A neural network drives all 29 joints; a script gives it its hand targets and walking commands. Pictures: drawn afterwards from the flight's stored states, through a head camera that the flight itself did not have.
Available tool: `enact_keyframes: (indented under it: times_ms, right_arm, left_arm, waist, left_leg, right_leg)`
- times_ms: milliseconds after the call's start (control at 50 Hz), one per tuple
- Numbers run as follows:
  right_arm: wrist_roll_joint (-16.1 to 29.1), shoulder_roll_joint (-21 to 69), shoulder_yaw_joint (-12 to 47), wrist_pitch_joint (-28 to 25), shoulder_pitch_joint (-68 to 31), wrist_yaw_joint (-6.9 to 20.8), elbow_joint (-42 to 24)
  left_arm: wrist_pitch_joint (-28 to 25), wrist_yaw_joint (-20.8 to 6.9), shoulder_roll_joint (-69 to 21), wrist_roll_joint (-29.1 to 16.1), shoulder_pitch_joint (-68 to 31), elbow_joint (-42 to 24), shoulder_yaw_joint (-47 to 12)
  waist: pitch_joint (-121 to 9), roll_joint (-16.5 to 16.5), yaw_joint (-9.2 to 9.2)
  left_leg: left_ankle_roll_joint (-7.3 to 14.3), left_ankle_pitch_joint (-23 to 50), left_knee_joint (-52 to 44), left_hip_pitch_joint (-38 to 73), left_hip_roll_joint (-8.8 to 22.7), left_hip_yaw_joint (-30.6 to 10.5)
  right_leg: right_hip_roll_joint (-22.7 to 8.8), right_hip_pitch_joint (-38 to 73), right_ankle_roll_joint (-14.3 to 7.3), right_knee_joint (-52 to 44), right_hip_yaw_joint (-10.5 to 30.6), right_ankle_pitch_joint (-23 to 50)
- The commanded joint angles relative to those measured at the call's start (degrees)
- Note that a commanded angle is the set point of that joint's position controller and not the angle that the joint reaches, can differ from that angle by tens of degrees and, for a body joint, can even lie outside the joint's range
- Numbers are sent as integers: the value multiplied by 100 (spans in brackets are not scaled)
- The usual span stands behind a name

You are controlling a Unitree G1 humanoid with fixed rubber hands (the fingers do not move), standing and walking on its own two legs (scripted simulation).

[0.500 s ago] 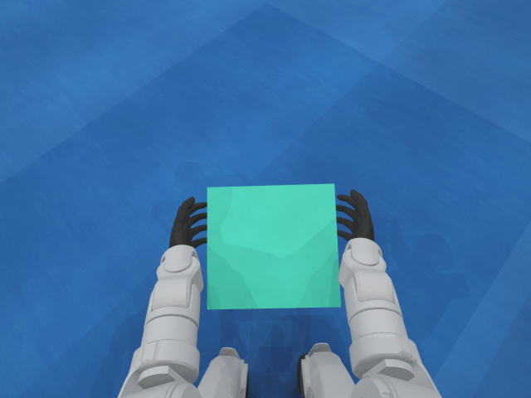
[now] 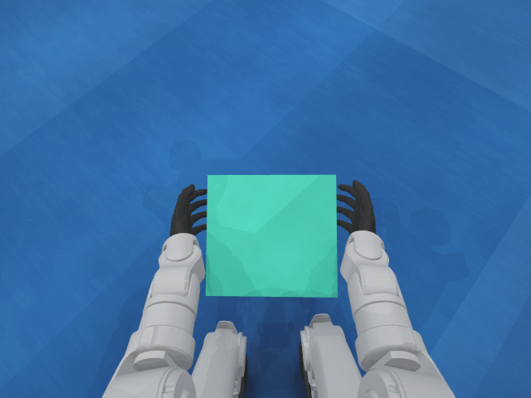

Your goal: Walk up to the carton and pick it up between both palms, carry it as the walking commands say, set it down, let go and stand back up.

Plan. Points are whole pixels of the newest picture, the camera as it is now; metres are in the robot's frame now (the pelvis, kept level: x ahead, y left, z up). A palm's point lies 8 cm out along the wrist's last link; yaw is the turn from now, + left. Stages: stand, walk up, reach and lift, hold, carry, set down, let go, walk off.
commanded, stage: set down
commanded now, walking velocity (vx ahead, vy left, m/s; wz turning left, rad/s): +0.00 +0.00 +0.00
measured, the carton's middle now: (272, 231) +0.42 +0.00 -0.17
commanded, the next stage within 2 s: none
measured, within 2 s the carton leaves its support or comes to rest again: neither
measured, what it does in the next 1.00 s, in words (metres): lowers itself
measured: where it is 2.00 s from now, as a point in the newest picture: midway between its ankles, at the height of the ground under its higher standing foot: outside the picture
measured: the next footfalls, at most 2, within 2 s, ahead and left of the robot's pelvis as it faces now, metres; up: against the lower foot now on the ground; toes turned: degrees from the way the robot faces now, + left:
none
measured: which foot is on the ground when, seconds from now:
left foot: down 0.00-1.00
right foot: down 0.00-1.00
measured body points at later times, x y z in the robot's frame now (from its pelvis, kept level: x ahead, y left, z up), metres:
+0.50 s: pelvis -0.01 +0.00 -0.07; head +0.21 -0.02 +0.32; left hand +0.42 +0.14 -0.16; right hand +0.41 -0.15 -0.16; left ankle +0.06 +0.13 -0.58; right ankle +0.09 -0.11 -0.58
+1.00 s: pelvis -0.03 +0.00 -0.14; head +0.24 -0.01 +0.22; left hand +0.44 +0.14 -0.25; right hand +0.42 -0.15 -0.25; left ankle +0.06 +0.13 -0.58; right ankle +0.09 -0.11 -0.58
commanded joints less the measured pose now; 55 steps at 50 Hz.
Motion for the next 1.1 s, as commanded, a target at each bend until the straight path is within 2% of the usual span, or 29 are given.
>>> enact_keyframes:
  times_ms: [0,20,40,60,80,140,180,200,240,340,440,460,480,500,520,540,560,580,720,740,760,780,880,900,920,940,1040,1060,1080]
  right_arm:
    - [527,5227,3372,-11,-2964,1509,423]
    - [623,5035,3595,-52,-3388,1492,90]
    - [351,5225,3192,41,-2869,1470,797]
    - [547,5212,3391,-67,-3429,1480,324]
    - [464,5021,3197,-28,-3260,1441,410]
    - [626,5160,3339,57,-3635,1450,536]
    - [524,5317,3056,92,-3515,1470,843]
    - [372,5240,3077,63,-3279,1422,761]
    - [641,5298,3249,-14,-3636,1403,563]
    - [616,4945,3081,-71,-3789,1385,650]
    - [480,4900,2991,-122,-3733,1273,700]
    - [546,4941,3100,-106,-3831,1292,715]
    - [551,4678,2995,-199,-3760,1304,679]
    - [711,4981,3139,-151,-4007,1326,574]
    - [697,4728,3191,-180,-4226,1342,409]
    - [707,4741,3035,-133,-4244,1343,662]
    - [563,4772,2963,-108,-4182,1321,957]
    - [708,4965,3144,-78,-4244,1327,690]
    - [574,4750,2845,-86,-3959,1239,997]
    - [776,4640,2930,-106,-4427,1248,727]
    - [537,4695,2848,-76,-4178,1251,984]
    - [699,4770,2980,-96,-4384,1251,688]
    - [740,4487,2938,-145,-4691,1181,533]
    - [625,4567,2709,-56,-4607,1193,831]
    - [674,4528,2836,-88,-4776,1128,634]
    - [861,4532,2837,-128,-5084,1188,666]
    - [1029,4432,3009,-155,-5585,1154,395]
    - [1013,4172,2892,-207,-5738,1146,307]
    - [902,4343,2801,-73,-5368,1183,806]
  left_arm:
    - [-309,-1574,-5019,-698,-3877,-214,-3216]
    - [-287,-1576,-5115,-574,-3483,198,-3015]
    - [-335,-1538,-4759,-525,-3965,-87,-2967]
    - [-343,-1556,-4918,-567,-3989,5,-3055]
    - [-299,-1520,-4936,-487,-3787,164,-2848]
    - [-272,-1505,-4742,-363,-3997,389,-2650]
    - [-235,-1491,-4641,-276,-4345,333,-2542]
    - [-295,-1509,-4860,-421,-4384,-106,-2744]
    - [-334,-1491,-4918,-524,-4306,72,-2816]
    - [-299,-1470,-4710,-398,-4224,313,-2716]
    - [-478,-1467,-4692,-766,-4745,-50,-2887]
    - [-454,-1424,-4619,-677,-4559,209,-2743]
    - [-379,-1392,-4718,-462,-4058,689,-2606]
    - [-448,-1373,-4508,-580,-4491,245,-2725]
    - [-384,-1339,-4584,-494,-4231,513,-2643]
    - [-391,-1334,-4459,-387,-4283,567,-2477]
    - [-441,-1360,-4473,-564,-4867,411,-2489]
    - [-490,-1323,-4414,-555,-4818,136,-2535]
    - [-392,-1358,-4364,-701,-5250,28,-2895]
    - [-397,-1374,-4222,-664,-5221,66,-2856]
    - [-384,-1353,-4339,-743,-5290,135,-2786]
    - [-371,-1364,-4380,-696,-5112,228,-2744]
    - [-326,-1444,-4452,-786,-5105,509,-2739]
    - [-333,-1436,-4152,-731,-5367,490,-2531]
    - [-392,-1441,-4156,-882,-5511,301,-2666]
    - [-350,-1463,-3932,-696,-5654,616,-2468]
    - [-326,-1446,-4113,-805,-5593,725,-2461]
    - [-299,-1430,-4225,-718,-5527,955,-2463]
    - [-325,-1428,-4051,-738,-5557,818,-2375]
  waist:
    - [-4209,-198,-224]
    - [-4107,-94,51]
    - [-3994,-163,-30]
    - [-4151,-174,131]
    - [-4069,19,-57]
    - [-4017,-204,248]
    - [-3788,-215,212]
    - [-4280,-405,-47]
    - [-4543,-171,198]
    - [-4392,188,116]
    - [-4718,-401,-279]
    - [-4598,-461,-96]
    - [-4385,119,58]
    - [-4644,-46,231]
    - [-4664,-172,71]
    - [-4442,183,327]
    - [-4308,-406,-70]
    - [-4618,-442,275]
    - [-4882,-87,-214]
    - [-4947,312,195]
    - [-4811,-223,-312]
    - [-4904,31,103]
    - [-5006,-5,-70]
    - [-4754,-428,-265]
    - [-4938,-414,-241]
    - [-4639,-137,261]
    - [-4772,-267,226]
    - [-4753,94,103]
    - [-4630,-301,78]
  left_leg:
    - [-45,831,-356,1328,-704,176]
    - [7,799,-251,1227,-740,206]
    - [-35,731,-256,995,-759,193]
    - [19,882,-245,1121,-718,139]
    - [8,761,-80,1220,-711,225]
    - [104,252,44,956,-735,228]
    - [77,234,8,754,-780,264]
    - [11,690,188,700,-768,190]
    - [32,635,310,847,-814,375]
    - [15,793,560,699,-798,281]
    - [10,851,867,53,-831,233]
    - [22,973,849,178,-847,220]
    - [-32,957,801,365,-820,326]
    - [-5,967,891,248,-832,333]
    - [28,1120,966,405,-784,167]
    - [9,965,949,310,-836,291]
    - [62,750,1026,-76,-808,235]
    - [70,653,1050,-65,-898,394]
    - [-35,979,1375,-168,-800,283]
    - [-21,792,1456,-79,-770,393]
    - [-37,909,1501,-547,-813,321]
    - [-27,885,1509,-391,-851,446]
    - [55,704,1711,-566,-813,353]
    - [80,424,1833,-932,-784,395]
    - [74,539,1867,-1004,-794,316]
    - [113,431,1924,-1041,-794,406]
    - [176,596,2038,-991,-749,374]
    - [137,497,2068,-954,-723,323]
    - [214,265,2015,-896,-741,307]
  right_leg:
    - [614,2858,133,-431,-116,991]
    - [608,2636,169,-319,-148,844]
    - [646,2434,121,-272,-196,839]
    - [627,2323,188,-195,-173,917]
    - [623,2330,148,-249,-139,718]
    - [616,2070,234,-74,-229,163]
    - [657,1881,182,-79,-293,206]
    - [717,2175,146,9,-205,615]
    - [675,2311,215,161,-215,624]
    - [705,1459,194,568,-339,778]
    - [717,1772,220,795,-390,1016]
    - [702,1563,241,811,-420,1000]
    - [670,1224,208,826,-391,937]
    - [713,1388,208,951,-330,1034]
    - [719,908,254,1096,-442,971]
    - [683,887,205,1140,-430,830]
    - [685,933,253,988,-446,720]
    - [721,1437,265,976,-423,661]
    - [761,759,239,1534,-573,1145]
    - [706,515,210,1696,-511,882]
    - [737,809,230,1515,-539,1084]
    - [726,918,222,1575,-449,1077]
    - [727,589,213,1783,-592,767]
    - [726,594,241,1681,-542,553]
    - [707,679,243,1905,-564,752]
    - [709,174,231,1841,-476,521]
    - [690,294,244,2118,-545,630]
    - [679,105,228,2221,-563,575]
    - [689,15,268,2257,-680,380]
